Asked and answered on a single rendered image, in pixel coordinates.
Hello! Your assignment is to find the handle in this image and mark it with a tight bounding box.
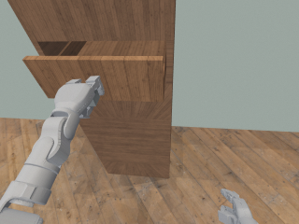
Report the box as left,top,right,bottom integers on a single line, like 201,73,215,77
89,90,100,106

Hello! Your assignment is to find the drawer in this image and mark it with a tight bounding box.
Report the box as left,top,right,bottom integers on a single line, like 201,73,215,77
22,40,166,103

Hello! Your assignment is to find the robot left upper arm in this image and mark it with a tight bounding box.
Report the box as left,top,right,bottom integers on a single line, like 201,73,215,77
0,207,44,224

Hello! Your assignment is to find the left robot hand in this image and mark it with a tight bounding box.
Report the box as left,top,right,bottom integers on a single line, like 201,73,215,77
54,76,105,119

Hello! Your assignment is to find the robot left forearm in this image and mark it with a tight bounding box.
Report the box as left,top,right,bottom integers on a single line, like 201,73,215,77
0,107,80,213

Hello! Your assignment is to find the cabinet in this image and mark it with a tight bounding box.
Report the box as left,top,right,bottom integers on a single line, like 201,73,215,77
7,0,176,179

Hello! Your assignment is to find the right robot hand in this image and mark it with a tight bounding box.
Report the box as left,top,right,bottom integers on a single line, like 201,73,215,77
218,189,253,224

